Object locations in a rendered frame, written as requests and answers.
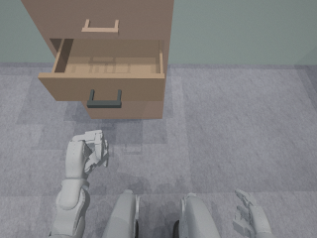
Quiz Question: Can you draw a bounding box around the handle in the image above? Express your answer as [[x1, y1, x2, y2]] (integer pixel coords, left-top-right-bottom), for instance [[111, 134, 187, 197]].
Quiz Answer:
[[81, 27, 120, 38], [86, 89, 122, 108]]

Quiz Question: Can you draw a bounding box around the left robot forearm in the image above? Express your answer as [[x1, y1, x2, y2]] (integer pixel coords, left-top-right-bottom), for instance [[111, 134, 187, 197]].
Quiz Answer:
[[46, 178, 90, 238]]

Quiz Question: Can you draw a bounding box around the drawer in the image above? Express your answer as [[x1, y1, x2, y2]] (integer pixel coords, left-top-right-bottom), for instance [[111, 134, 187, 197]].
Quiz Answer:
[[38, 39, 164, 101]]

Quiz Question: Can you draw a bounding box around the cabinet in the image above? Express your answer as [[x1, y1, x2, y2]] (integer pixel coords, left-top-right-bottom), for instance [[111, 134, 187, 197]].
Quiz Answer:
[[21, 0, 174, 119]]

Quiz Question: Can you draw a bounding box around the robot left thigh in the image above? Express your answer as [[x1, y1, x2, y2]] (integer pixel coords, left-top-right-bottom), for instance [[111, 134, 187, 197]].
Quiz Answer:
[[101, 192, 141, 238]]

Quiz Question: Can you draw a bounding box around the right robot shin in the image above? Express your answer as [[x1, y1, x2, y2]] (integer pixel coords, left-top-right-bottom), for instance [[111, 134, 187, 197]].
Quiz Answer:
[[178, 193, 196, 238]]

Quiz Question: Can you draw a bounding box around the left robot hand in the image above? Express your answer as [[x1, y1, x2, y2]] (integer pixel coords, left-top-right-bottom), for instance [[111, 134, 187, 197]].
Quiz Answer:
[[64, 130, 110, 179]]

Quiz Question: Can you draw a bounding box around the right robot hand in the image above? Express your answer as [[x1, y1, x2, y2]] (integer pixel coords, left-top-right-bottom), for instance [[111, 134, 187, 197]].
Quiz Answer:
[[233, 188, 273, 238]]

